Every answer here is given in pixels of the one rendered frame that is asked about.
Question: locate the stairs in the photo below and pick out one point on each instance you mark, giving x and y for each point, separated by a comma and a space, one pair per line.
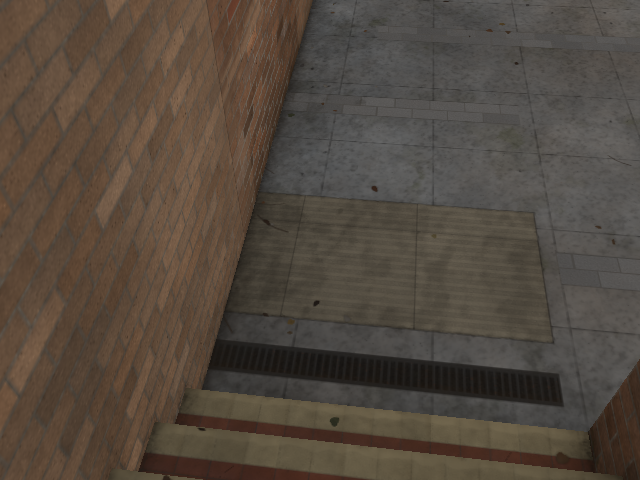
231, 436

